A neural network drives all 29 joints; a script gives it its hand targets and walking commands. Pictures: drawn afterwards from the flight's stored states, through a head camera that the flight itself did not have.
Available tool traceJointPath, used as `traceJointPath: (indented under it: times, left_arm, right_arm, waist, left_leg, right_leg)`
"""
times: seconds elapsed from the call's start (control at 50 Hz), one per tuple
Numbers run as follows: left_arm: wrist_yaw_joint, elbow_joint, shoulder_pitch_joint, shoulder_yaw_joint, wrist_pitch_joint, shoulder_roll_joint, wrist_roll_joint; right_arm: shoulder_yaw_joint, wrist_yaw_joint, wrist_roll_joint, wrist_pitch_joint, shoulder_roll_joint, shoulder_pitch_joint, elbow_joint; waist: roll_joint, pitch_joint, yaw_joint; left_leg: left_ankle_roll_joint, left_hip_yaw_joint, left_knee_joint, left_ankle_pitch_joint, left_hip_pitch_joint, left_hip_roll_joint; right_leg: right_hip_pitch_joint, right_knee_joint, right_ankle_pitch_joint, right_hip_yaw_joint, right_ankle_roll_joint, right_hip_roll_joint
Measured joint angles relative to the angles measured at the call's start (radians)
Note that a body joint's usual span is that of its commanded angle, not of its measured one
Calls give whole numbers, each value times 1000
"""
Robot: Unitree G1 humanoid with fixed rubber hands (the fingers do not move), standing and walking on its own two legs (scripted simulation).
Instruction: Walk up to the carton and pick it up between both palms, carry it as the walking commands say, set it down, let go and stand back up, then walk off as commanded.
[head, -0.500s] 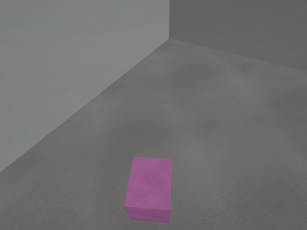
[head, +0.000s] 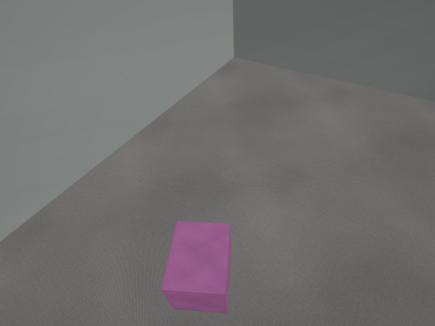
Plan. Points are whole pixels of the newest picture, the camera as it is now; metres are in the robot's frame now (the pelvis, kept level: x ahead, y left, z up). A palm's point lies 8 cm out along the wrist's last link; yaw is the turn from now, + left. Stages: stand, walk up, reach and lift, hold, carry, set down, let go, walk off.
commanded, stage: stand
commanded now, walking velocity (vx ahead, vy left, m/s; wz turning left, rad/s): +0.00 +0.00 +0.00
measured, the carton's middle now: (201, 266) +0.52 +0.16 -0.66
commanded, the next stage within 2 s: none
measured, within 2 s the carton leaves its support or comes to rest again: neither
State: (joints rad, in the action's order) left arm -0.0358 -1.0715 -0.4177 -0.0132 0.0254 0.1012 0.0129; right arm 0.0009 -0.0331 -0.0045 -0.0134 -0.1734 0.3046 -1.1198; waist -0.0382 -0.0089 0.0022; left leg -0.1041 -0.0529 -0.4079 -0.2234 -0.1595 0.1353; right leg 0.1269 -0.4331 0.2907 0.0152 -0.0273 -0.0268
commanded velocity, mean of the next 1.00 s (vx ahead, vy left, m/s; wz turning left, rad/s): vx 0.00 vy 0.00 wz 0.00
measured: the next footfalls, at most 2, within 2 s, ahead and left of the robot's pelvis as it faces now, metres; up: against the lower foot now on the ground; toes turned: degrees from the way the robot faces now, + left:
none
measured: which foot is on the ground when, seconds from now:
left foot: down 0.00-1.00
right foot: down 0.00-1.00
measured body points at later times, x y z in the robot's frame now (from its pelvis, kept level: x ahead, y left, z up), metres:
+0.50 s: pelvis +0.00 +0.02 +0.00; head +0.00 +0.02 +0.45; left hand -0.04 +0.23 -0.16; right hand -0.05 -0.19 -0.16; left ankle -0.01 +0.18 -0.74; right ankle -0.04 -0.10 -0.74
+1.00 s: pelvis -0.02 +0.04 +0.00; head -0.01 +0.04 +0.45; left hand -0.06 +0.25 -0.16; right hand -0.06 -0.17 -0.16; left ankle -0.01 +0.18 -0.74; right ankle -0.04 -0.10 -0.74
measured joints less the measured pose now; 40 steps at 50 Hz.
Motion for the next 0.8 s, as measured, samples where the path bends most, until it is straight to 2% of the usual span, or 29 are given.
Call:
traceJointPath:
  times: [0.2, 0.8]
  left_arm:
    - [-1, -26, 8, 17, 2, 8, 2]
    - [-6, -45, 42, 21, -8, 14, -3]
  right_arm:
    - [0, -9, -2, 3, 21, 15, -33]
    - [12, -7, -8, 15, 65, 37, -50]
  waist:
    - [18, -14, -5]
    - [44, -30, 0]
  left_leg:
    - [3, -4, -6, -7, 6, 1]
    - [51, -32, -13, 0, -3, -50]
  right_leg:
    - [-9, 6, -2, -4, 3, 0]
    - [7, -2, -17, -32, 50, 52]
